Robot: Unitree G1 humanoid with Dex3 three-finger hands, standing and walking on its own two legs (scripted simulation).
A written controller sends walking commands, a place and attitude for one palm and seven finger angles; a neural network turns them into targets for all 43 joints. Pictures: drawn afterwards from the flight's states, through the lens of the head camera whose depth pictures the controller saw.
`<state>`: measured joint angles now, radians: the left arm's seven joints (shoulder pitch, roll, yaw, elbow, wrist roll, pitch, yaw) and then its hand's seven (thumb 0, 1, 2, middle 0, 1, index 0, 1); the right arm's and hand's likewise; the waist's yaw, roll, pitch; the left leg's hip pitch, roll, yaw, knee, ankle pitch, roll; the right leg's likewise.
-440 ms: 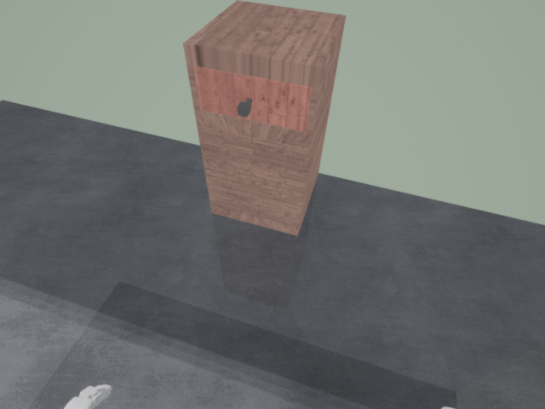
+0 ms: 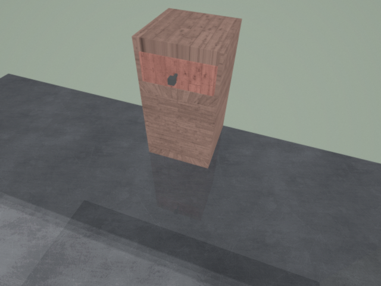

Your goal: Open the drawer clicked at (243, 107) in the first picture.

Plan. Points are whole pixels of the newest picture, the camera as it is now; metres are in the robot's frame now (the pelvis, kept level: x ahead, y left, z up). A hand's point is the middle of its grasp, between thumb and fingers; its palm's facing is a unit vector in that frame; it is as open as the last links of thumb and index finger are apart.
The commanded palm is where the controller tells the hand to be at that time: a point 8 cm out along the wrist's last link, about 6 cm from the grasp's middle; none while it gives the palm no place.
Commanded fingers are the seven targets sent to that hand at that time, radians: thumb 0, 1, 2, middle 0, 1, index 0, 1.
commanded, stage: stand and wait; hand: left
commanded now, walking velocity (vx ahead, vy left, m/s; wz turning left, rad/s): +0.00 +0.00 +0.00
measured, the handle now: (173, 78) +1.01 +0.14 -0.11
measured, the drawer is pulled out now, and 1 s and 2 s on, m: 0.00 0.00 0.00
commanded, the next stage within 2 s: look at it before walking up in 0.54 s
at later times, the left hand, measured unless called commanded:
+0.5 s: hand out of the picture +0.05 +0.23 -0.15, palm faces -0.03 -0.94 -0.33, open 7.3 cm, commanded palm none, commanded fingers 0.00 0.90 0.90 -0.20 -0.30 -0.20 -0.30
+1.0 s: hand out of the picture +0.07 +0.23 -0.15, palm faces -0.03 -0.94 -0.33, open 7.3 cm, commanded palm none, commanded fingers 0.00 0.90 0.90 -0.20 -0.30 -0.20 -0.30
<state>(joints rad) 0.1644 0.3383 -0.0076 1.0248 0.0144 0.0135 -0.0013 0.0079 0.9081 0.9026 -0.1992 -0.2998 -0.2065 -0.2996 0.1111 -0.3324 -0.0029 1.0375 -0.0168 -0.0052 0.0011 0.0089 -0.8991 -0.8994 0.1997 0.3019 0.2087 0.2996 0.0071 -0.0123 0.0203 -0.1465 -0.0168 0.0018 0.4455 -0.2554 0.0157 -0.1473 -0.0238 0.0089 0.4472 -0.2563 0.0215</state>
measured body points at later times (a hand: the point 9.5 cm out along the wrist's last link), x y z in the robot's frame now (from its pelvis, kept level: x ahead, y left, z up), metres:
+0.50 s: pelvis -0.02 -0.01 +0.00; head -0.02 -0.02 +0.45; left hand +0.05 +0.28 -0.13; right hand +0.04 -0.31 -0.13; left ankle -0.01 +0.11 -0.74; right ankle -0.01 -0.13 -0.74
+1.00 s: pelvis +0.00 -0.02 +0.00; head -0.01 -0.02 +0.45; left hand +0.07 +0.28 -0.13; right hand +0.07 -0.31 -0.13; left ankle -0.01 +0.11 -0.74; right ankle -0.01 -0.13 -0.74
